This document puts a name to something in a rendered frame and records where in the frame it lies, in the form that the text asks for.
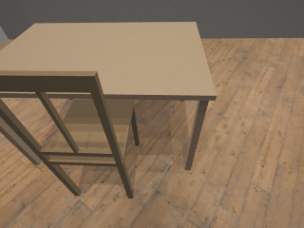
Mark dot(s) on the table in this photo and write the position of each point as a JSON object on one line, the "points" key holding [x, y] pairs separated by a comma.
{"points": [[134, 61]]}

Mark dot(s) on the chair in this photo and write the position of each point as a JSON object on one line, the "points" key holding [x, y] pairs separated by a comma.
{"points": [[93, 132]]}

